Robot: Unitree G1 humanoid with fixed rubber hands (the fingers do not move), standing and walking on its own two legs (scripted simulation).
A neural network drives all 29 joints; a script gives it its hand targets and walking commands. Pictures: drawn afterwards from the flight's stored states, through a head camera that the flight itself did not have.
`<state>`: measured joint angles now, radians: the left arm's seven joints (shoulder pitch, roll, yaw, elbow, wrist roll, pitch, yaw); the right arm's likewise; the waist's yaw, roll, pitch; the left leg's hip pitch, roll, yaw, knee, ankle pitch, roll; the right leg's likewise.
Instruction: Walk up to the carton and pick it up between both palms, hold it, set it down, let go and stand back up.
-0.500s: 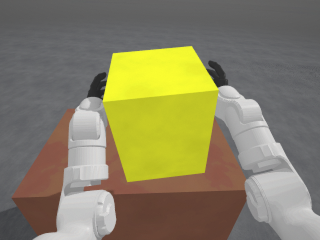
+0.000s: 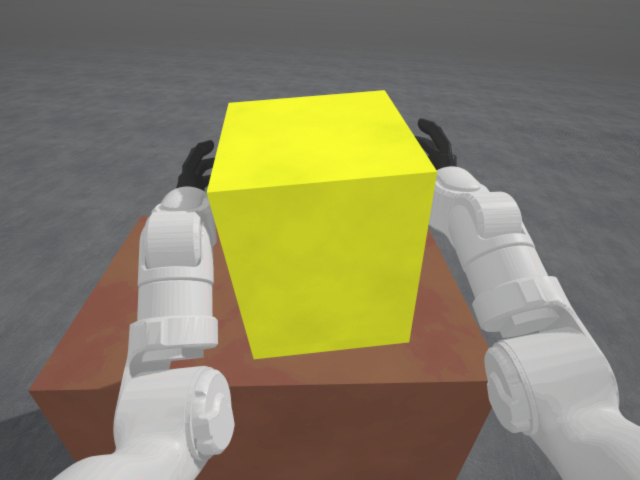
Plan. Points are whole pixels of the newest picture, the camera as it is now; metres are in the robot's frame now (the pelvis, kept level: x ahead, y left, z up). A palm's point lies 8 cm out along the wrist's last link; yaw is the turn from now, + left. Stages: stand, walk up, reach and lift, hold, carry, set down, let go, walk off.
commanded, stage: hold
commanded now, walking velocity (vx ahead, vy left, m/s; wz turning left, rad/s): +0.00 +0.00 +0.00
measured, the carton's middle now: (319, 223) +0.37 +0.01 +0.21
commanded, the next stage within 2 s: none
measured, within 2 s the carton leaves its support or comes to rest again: neither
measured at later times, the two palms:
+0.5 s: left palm (198, 210) +0.36 +0.15 +0.24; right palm (444, 191) +0.36 -0.14 +0.27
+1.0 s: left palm (195, 205) +0.37 +0.16 +0.24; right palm (438, 182) +0.37 -0.13 +0.27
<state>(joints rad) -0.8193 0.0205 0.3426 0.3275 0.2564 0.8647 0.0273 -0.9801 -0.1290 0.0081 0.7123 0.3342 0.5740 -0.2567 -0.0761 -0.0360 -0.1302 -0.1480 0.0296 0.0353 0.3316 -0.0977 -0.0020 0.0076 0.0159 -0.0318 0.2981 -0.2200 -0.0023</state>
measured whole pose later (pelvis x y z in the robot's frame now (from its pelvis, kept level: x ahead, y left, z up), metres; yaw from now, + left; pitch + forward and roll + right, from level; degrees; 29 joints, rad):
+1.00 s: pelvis +0.01 +0.00 +0.00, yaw +0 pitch -5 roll -1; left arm -0.76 0.01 0.31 0.25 0.25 0.87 0.03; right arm -0.94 -0.15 0.06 0.65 0.38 0.58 -0.27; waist -0.09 -0.04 -0.13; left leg -0.15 0.03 0.03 0.35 -0.12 0.00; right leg 0.02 0.02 -0.03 0.29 -0.22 0.00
